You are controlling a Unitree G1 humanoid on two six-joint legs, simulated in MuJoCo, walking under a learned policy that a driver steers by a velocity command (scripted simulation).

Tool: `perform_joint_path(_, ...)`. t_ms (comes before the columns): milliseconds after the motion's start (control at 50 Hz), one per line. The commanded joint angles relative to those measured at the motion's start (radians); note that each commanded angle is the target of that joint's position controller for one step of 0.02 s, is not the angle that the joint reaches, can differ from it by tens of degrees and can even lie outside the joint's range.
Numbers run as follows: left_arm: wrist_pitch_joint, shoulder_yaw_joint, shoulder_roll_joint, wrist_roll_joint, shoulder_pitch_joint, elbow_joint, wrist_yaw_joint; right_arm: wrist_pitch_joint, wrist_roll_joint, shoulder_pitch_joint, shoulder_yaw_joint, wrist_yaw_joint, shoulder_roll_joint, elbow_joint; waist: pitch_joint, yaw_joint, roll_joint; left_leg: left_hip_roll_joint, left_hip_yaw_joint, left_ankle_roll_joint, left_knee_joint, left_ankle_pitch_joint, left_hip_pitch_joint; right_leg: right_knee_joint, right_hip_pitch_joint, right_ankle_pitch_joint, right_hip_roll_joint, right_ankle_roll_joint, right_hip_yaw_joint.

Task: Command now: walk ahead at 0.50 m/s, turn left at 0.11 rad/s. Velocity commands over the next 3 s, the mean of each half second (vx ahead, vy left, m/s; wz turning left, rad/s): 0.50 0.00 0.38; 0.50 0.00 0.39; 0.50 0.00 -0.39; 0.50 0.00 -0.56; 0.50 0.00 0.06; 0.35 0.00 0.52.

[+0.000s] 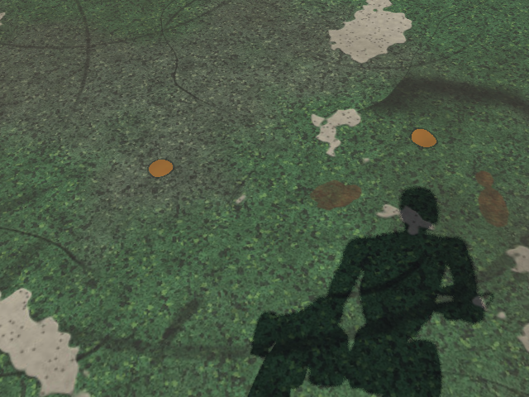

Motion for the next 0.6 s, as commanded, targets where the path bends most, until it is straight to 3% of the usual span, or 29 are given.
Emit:
perform_joint_path(20,-0.016,0.043,0.174,-0.002,0.035,-0.019,0.004,-0.018,0.017,-0.106,-0.005,0.017,-0.054,-0.084,0.021,0.045,-0.091,-0.030,0.027,0.025,-0.105,0.102,0.076,-0.112,-0.044,0.207,-0.284,-0.119,0.075)
perform_joint_path(80,-0.002,0.047,0.180,-0.002,0.067,0.015,0.006,-0.020,0.019,-0.155,-0.005,0.039,-0.057,-0.115,0.043,0.056,-0.081,-0.055,0.018,0.065,-0.156,-0.012,-0.018,-0.068,0.117,0.301,-0.340,-0.111,0.061)
perform_joint_path(120,0.011,0.051,0.188,-0.004,0.065,0.024,0.013,-0.019,0.016,-0.146,-0.007,0.053,-0.061,-0.129,0.027,0.037,-0.091,-0.081,0.032,0.096,-0.174,-0.114,-0.013,-0.006,0.192,0.460,-0.359,-0.089,0.038)
perform_joint_path(160,0.022,0.056,0.208,0.000,0.035,0.016,0.022,-0.012,0.010,-0.044,-0.026,0.053,-0.097,-0.115,-0.063,-0.026,-0.124,-0.148,0.092,0.134,-0.167,-0.202,0.154,0.142,0.207,0.832,-0.341,-0.060,-0.003)
perform_joint_path(180,0.031,0.053,0.208,0.001,0.014,0.007,0.029,-0.008,0.008,0.084,-0.049,0.047,-0.134,-0.087,-0.143,-0.101,-0.112,-0.191,0.122,0.163,-0.197,-0.178,0.331,0.318,0.171,0.963,-0.306,-0.035,-0.046)
perform_joint_path(200,0.030,0.042,0.190,0.011,0.013,-0.012,0.039,-0.002,0.009,0.234,-0.071,0.036,-0.189,-0.066,-0.243,-0.172,-0.071,-0.108,-0.008,0.216,-0.190,-0.105,0.615,0.566,-0.015,0.805,-0.278,0.003,-0.073)
perform_joint_path(220,0.005,0.009,0.092,0.023,0.128,-0.050,0.027,-0.003,0.005,0.303,-0.097,0.033,-0.292,-0.065,-0.375,-0.120,0.169,0.147,-0.519,0.407,-0.227,-0.239,1.009,0.975,-0.450,0.157,-0.088,0.087,-0.086)
perform_joint_path(240,-0.025,0.005,0.118,0.021,0.089,-0.038,0.010,0.001,0.015,0.335,-0.073,0.031,-0.199,-0.060,-0.442,-0.152,0.161,0.195,-0.767,0.428,-0.369,-0.327,1.119,1.082,-0.620,-0.324,-0.037,0.089,0.063)
perform_joint_path(260,-0.047,0.019,0.174,-0.020,-0.001,-0.071,-0.007,0.006,0.011,0.287,-0.059,0.025,-0.157,-0.067,-0.303,-0.164,0.094,0.172,-0.632,0.376,-0.394,-0.376,1.031,1.106,-0.709,-0.266,-0.102,0.075,0.099)
perform_joint_path(280,-0.059,0.013,0.166,-0.025,-0.064,-0.091,-0.010,0.011,0.007,0.226,-0.058,0.022,-0.151,-0.081,-0.199,-0.145,-0.004,0.136,-0.523,0.349,-0.410,-0.326,0.885,1.045,-0.710,-0.197,-0.144,0.068,0.078)
perform_joint_path(300,-0.063,0.015,0.159,-0.005,-0.094,-0.098,-0.006,0.015,0.006,0.176,-0.053,0.021,-0.137,-0.091,-0.113,-0.110,-0.071,0.099,-0.441,0.335,-0.433,-0.224,0.745,0.949,-0.685,-0.155,-0.174,0.075,0.061)
perform_joint_path(320,-0.057,0.021,0.160,0.009,-0.083,-0.100,-0.002,0.015,-0.003,0.144,-0.045,0.018,-0.123,-0.104,-0.086,-0.075,-0.053,0.071,-0.389,0.329,-0.457,-0.132,0.651,0.889,-0.623,-0.122,-0.199,0.086,0.060)
perform_joint_path(380,-0.031,0.016,0.130,0.022,-0.035,-0.090,0.008,0.015,0.001,0.111,-0.047,0.006,-0.129,-0.106,-0.070,-0.032,0.002,0.025,-0.302,0.341,-0.494,0.005,0.509,0.774,-0.549,-0.088,-0.205,0.143,0.031)
perform_joint_path(480,-0.029,-0.006,0.078,0.018,-0.216,-0.130,0.010,0.029,0.015,0.163,-0.062,-0.020,-0.166,-0.071,-0.042,-0.095,0.027,-0.063,-0.196,0.269,-0.479,-0.061,0.397,0.397,-0.445,0.235,-0.145,0.184,0.003)
perform_joint_path(540,-0.040,0.001,0.096,0.001,-0.287,-0.147,0.000,0.041,0.022,0.214,-0.066,-0.024,-0.171,-0.047,-0.048,-0.122,0.041,-0.041,-0.263,0.246,-0.440,-0.147,0.440,0.283,-0.396,0.296,-0.114,0.175,0.024)
perform_joint_path(600,-0.051,0.023,0.137,-0.006,-0.274,-0.147,-0.006,0.050,0.023,0.216,-0.066,-0.029,-0.159,-0.041,-0.052,-0.098,0.068,-0.001,-0.362,0.222,-0.358,-0.192,0.532,0.221,-0.363,0.206,-0.117,0.139,0.059)
Next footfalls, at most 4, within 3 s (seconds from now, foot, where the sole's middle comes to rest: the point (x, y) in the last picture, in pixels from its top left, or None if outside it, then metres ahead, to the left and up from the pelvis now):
0.20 left None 0.30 0.15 -0.78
0.66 right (298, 345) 0.61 0.00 -0.78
1.14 left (175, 302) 0.72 0.34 -0.78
1.62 right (253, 209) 1.05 0.15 -0.78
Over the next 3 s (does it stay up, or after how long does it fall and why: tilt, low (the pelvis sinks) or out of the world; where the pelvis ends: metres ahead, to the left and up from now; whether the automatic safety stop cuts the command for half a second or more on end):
stays up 1.58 0.22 -0.01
